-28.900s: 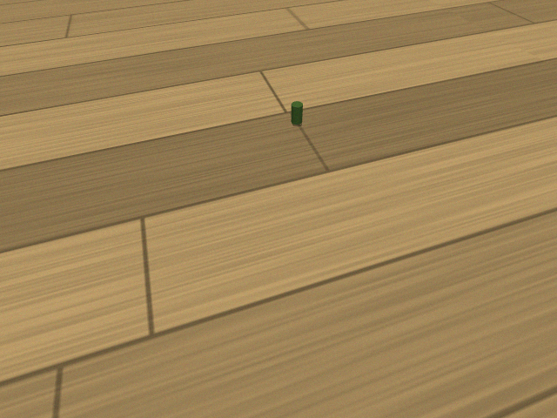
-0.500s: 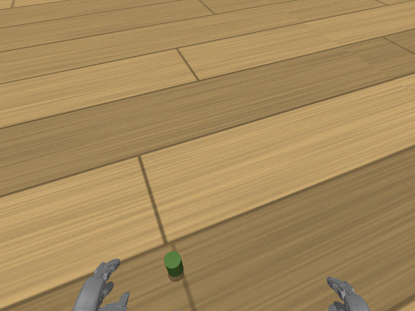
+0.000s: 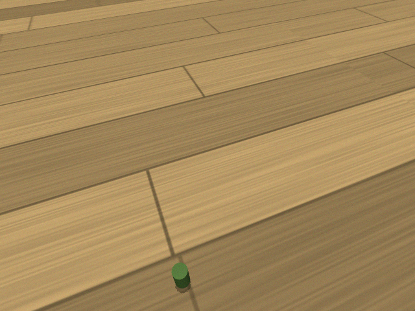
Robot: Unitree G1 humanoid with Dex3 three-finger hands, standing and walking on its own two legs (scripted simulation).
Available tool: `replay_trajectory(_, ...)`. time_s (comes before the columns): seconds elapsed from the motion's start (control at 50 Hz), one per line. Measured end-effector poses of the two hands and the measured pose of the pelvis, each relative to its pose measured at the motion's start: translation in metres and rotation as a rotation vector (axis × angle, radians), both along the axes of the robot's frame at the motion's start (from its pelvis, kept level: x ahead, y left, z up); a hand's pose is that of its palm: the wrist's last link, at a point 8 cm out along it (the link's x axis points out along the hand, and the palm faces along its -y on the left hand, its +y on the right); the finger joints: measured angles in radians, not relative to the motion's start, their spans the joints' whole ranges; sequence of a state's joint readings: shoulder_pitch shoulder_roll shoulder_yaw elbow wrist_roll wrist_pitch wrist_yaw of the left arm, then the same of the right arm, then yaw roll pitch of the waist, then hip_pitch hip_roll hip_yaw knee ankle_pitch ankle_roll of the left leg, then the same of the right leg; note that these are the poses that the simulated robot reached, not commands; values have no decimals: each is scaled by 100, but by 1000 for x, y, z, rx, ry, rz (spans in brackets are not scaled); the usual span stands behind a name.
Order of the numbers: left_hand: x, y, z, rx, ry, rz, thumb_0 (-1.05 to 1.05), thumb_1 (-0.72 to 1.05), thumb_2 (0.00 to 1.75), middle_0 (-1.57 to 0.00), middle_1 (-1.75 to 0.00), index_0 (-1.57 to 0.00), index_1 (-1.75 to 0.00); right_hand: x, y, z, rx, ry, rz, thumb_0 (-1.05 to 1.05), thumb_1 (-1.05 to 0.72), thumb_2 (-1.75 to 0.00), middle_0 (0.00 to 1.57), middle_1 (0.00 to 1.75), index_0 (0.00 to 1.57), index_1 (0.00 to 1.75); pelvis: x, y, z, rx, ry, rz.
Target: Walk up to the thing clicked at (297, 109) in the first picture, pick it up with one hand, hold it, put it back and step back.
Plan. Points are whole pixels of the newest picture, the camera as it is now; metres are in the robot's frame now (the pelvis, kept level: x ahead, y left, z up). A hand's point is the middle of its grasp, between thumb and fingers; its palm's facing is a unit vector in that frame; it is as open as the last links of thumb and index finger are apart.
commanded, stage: stand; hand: left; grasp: from the side
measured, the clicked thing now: (181, 275) +0.42 +0.18 -0.71
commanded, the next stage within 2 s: step back in 1.56 s
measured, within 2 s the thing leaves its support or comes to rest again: neither
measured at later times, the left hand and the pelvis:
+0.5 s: hand out of the picture +0.05 +0.24 -0.15, palm faces -0.03 -0.94 -0.34, open 7.4 cm; pelvis +0.00 +0.00 +0.01, yaw -1 degrees
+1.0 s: hand out of the picture +0.08 +0.24 -0.15, palm faces -0.04 -0.94 -0.34, open 7.4 cm; pelvis +0.01 +0.00 +0.01, yaw -1 degrees
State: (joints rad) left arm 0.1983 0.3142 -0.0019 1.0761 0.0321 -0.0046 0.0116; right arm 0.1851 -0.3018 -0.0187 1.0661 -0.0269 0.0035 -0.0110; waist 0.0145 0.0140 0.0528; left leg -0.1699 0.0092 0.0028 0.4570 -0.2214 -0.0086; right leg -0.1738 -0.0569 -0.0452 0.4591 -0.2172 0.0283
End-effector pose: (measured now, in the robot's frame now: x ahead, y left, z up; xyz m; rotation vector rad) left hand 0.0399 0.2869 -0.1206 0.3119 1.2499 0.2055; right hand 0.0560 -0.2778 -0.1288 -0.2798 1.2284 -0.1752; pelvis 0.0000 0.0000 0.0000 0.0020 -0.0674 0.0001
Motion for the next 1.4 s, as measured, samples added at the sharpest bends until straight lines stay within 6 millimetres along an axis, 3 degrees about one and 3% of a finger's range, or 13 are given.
replay_trajectory(0.28, -3, 3, 6, 11, 29, 5, 1, 90, 90, -21, -30, -20, -30, -9, -8, 2, -1, 29, -20, 0, -91, -90, 20, 30, 21, 30, -5, -2, 5, -1, 1, -3)
replay_trajectory(0.46, 6, 1, 5, 2, 26, 0, 1, 90, 90, -21, -30, -20, -30, -11, -14, 5, -17, 43, -28, 0, -91, -90, 20, 30, 21, 30, -2, -3, 6, -1, 1, -9)
replay_trajectory(0.7, 25, 0, 6, -7, 9, -16, 0, 90, 90, -21, -30, -21, -30, -3, -14, 8, -20, 35, -32, 0, -91, -90, 20, 30, 21, 30, 3, -2, 7, 0, 8, -14)
replay_trajectory(1.4, 51, -1, 9, -8, -1, -24, 0, 91, 90, -21, -30, -20, -30, 24, -19, 12, -25, 14, -32, 0, -91, -90, 20, 30, 21, 30, 20, -4, 9, -1, 21, -23)
